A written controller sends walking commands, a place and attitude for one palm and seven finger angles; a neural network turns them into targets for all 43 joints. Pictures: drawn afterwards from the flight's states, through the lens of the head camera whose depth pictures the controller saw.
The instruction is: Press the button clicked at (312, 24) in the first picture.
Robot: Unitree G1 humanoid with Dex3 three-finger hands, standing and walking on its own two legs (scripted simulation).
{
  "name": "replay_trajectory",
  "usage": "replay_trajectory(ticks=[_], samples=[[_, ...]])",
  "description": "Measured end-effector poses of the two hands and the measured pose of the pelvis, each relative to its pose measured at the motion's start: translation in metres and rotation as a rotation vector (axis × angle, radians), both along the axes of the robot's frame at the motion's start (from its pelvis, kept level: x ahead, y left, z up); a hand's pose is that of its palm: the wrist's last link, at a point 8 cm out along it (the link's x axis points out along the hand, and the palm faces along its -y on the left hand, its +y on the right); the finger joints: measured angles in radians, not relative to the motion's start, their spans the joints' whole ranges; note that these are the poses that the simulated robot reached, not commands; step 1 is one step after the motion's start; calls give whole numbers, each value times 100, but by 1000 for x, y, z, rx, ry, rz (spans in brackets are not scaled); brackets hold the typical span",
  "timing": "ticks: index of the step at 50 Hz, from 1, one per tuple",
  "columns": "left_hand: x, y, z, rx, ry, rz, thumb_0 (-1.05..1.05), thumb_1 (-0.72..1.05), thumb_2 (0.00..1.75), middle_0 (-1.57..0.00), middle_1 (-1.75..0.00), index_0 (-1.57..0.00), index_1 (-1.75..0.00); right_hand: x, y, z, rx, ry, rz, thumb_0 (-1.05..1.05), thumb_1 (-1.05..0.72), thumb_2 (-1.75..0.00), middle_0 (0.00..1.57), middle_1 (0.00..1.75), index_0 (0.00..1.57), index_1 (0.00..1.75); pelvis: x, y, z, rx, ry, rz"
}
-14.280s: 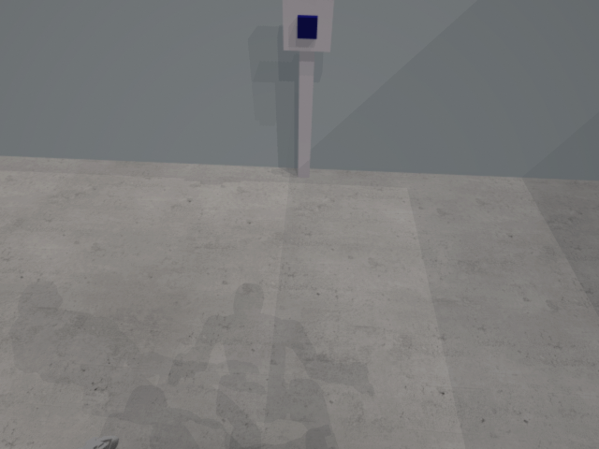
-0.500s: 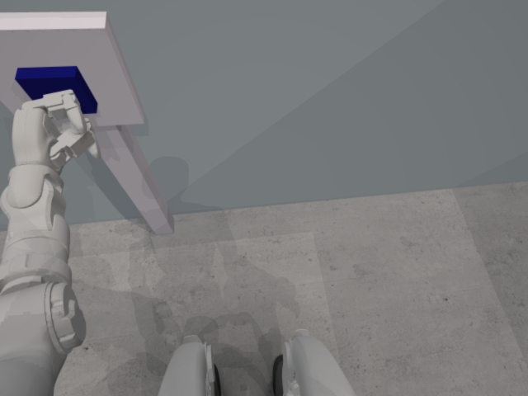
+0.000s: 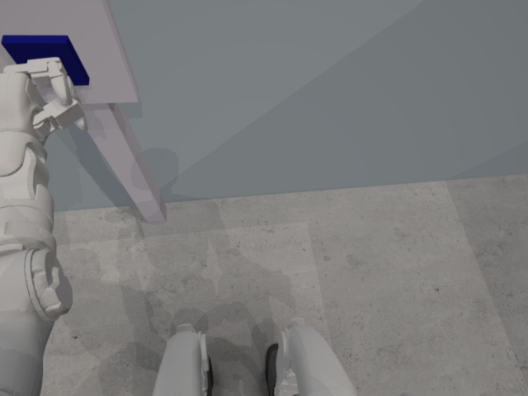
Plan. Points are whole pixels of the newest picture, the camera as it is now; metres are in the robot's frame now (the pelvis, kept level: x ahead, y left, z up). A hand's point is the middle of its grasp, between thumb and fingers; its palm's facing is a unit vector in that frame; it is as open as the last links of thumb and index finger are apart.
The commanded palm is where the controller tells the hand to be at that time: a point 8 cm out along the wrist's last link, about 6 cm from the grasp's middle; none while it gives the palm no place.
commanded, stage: hold the button down briefly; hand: left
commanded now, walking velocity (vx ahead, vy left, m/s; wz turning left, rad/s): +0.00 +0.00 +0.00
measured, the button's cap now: (50, 57) +0.57 +0.26 +0.09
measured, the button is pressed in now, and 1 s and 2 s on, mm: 9 0 0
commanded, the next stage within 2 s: pull the fist back off the button in 0.14 s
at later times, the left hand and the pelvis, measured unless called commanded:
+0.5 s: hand (72, 109) +0.51 +0.23 +0.06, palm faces +0.07 -1.00 -0.04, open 2.8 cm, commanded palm +0.48 +0.27 +0.06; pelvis -0.02 +0.00 +0.00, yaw -1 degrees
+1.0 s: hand (73, 146) +0.45 +0.23 +0.05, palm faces +0.07 -1.00 -0.04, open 3.1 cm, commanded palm +0.42 +0.27 +0.06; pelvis +0.03 +0.01 +0.03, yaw -1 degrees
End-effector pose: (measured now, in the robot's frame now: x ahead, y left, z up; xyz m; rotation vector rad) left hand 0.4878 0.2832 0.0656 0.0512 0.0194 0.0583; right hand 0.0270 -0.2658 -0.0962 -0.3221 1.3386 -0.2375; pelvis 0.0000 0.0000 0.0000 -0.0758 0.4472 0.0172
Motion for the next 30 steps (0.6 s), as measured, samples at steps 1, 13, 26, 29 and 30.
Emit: replay_trajectory(ticks=[1,13,26,29,30], samples=[[0,0,0,-2,1,1,-1,78,96,-130,-150,-136,-149,-3,0,0,-1,2,-1,0,-91,-90,20,30,21,30,-1,0,-1,-1,0,0],[1,1,0,4,3,3,-1,76,97,-130,-150,-137,-149,-35,1,-2,-11,26,-9,0,-90,-90,20,30,21,30,-17,0,-8,-7,9,-1],[-8,2,-2,-15,-2,7,-2,77,92,-130,-150,-133,-149,-44,8,3,2,19,-39,0,-91,-90,20,30,21,30,-19,5,-4,-4,-5,-19],[-12,3,-2,-17,-1,6,-2,77,91,-130,-150,-132,-149,-37,11,5,10,10,-41,0,-90,-90,20,30,21,30,-15,7,0,0,-10,-23],[-14,3,-3,-18,1,9,-2,78,90,-130,-150,-131,-149,-34,12,6,13,5,-42,0,-90,-90,20,30,21,30,-13,8,2,1,-13,-23]])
